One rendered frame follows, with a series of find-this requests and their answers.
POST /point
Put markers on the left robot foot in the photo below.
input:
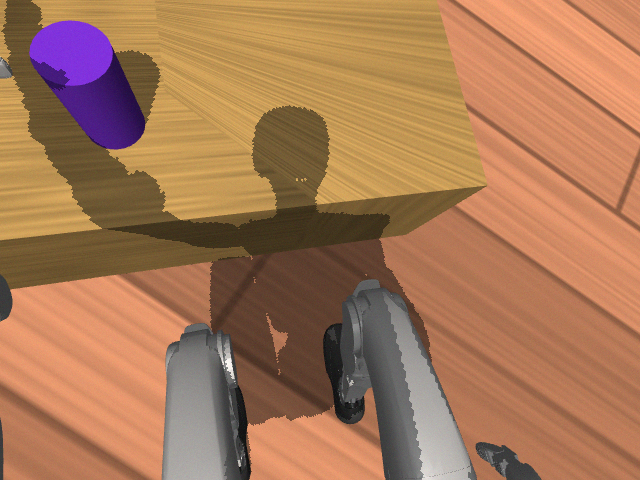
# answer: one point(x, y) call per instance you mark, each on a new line
point(245, 469)

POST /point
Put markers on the right robot hand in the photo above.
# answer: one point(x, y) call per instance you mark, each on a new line
point(506, 462)

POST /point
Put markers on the can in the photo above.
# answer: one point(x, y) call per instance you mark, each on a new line
point(78, 63)

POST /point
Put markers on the right robot foot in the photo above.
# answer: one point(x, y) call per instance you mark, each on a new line
point(346, 412)

